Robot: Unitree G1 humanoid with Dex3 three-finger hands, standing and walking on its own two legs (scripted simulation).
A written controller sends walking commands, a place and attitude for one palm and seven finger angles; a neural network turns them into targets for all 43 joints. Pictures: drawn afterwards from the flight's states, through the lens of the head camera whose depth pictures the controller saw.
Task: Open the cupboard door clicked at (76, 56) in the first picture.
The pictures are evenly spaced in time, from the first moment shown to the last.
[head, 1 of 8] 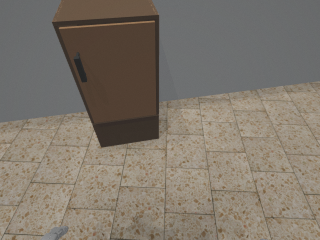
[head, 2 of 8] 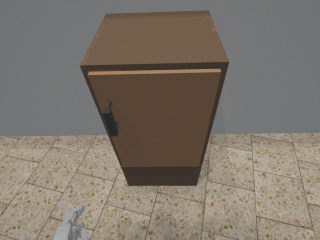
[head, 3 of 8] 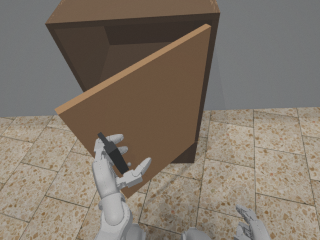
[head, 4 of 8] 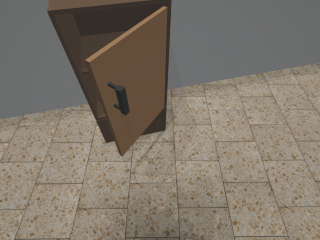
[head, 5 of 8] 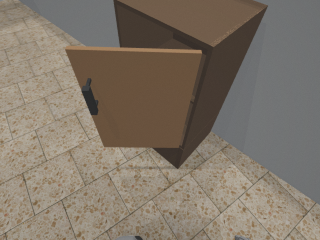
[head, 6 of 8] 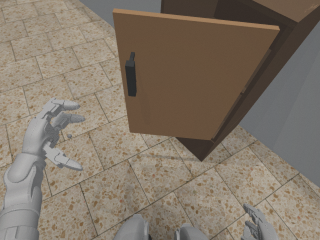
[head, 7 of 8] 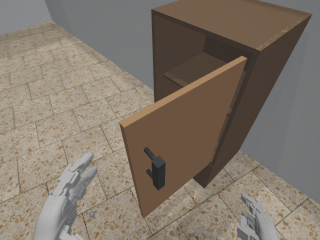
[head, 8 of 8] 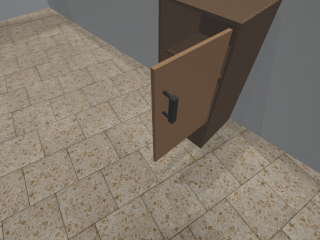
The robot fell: no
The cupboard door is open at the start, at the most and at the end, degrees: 0 90 85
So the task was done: yes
